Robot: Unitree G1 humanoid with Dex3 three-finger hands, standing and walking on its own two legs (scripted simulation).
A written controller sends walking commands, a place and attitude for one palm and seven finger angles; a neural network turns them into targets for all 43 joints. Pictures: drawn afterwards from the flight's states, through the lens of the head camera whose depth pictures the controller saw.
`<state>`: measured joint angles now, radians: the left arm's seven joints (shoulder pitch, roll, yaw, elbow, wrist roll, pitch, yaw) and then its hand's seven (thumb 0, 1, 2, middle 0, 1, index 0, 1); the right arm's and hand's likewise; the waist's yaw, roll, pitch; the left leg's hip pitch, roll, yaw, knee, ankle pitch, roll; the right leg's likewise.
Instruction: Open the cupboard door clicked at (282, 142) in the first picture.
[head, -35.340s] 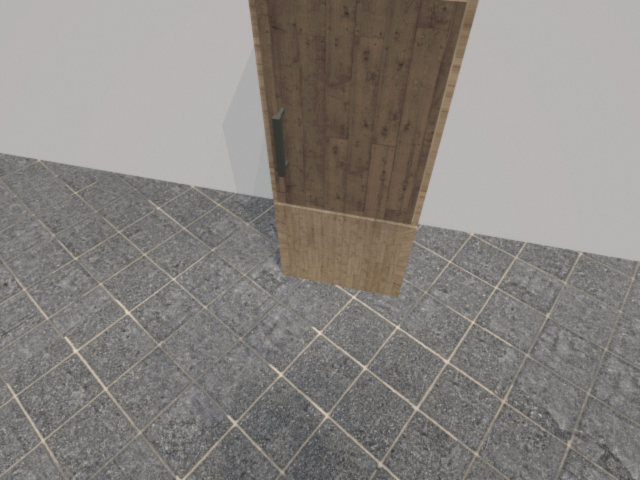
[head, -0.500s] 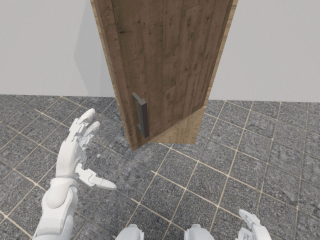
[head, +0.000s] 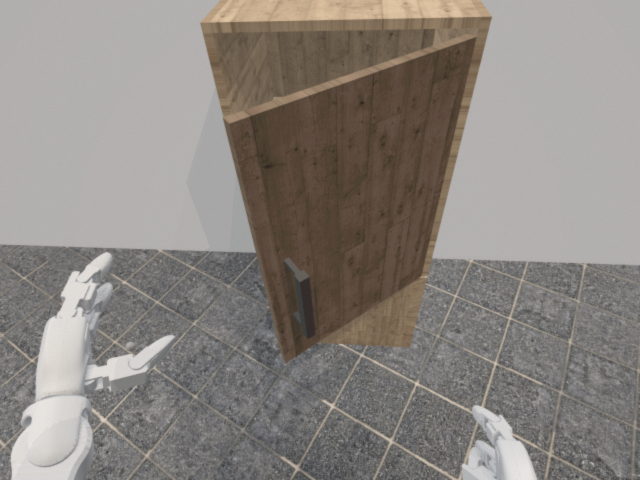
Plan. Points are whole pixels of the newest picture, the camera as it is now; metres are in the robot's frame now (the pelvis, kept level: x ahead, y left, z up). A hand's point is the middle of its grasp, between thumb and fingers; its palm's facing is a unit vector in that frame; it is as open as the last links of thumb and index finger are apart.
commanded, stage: draw the hand back to the body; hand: left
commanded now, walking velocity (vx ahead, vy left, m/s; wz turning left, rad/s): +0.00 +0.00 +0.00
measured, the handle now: (299, 300) +0.44 +0.09 -0.10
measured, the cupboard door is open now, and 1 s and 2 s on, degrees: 39 39 39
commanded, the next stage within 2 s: step back with the hand held close in 0.62 s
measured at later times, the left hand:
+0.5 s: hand (79, 333) +0.22 +0.26 +0.15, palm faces +0.44 -0.80 -0.40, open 7.5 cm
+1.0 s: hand (37, 377) +0.17 +0.27 +0.16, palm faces +0.39 -0.76 -0.53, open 7.4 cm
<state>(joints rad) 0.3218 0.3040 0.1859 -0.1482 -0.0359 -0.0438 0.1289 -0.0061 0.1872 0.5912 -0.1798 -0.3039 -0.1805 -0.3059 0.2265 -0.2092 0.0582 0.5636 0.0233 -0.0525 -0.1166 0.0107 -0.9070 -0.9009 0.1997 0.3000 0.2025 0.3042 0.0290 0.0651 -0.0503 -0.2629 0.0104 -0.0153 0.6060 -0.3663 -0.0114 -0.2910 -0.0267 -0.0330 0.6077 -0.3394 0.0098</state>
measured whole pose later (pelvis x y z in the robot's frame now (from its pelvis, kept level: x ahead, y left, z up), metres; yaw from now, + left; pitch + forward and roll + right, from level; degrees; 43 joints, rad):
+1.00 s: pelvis -0.03 +0.01 +0.01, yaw +0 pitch +0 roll -1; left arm 0.57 0.36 0.38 -0.41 -0.03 -0.17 0.13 0.01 0.89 0.90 -0.21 -0.30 -0.21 -0.31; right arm 0.18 -0.24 -0.01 0.58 -0.01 -0.03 -0.10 0.01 -0.91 -0.90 0.20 0.30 0.20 0.30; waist 0.01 0.08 0.04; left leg -0.21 0.02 -0.01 0.45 -0.25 -0.01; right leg -0.22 -0.02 -0.03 0.41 -0.19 0.02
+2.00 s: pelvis -0.21 -0.03 -0.02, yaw +13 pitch -2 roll -1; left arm 0.57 0.49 0.50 -0.54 -0.02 -0.27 0.15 0.01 0.89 0.90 -0.21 -0.31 -0.21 -0.31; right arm 0.21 -0.19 -0.03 0.63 -0.01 -0.11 -0.07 0.01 -0.91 -0.90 0.20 0.30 0.20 0.30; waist -0.05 0.03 0.05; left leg -0.60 0.10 0.07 0.69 -0.29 -0.01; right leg -0.37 0.09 -0.01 0.77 -0.39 -0.06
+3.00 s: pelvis -0.24 -0.03 +0.01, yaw +4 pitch +0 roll +0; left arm 0.57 0.40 0.39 -0.39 -0.02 -0.25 0.15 0.01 0.89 0.90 -0.21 -0.31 -0.21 -0.31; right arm 0.19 -0.22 0.00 0.65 0.02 -0.12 -0.06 0.01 -0.91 -0.90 0.20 0.30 0.20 0.30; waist 0.00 0.01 0.01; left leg -0.21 0.00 0.04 0.44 -0.24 0.01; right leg -0.19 0.09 -0.01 0.41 -0.23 -0.08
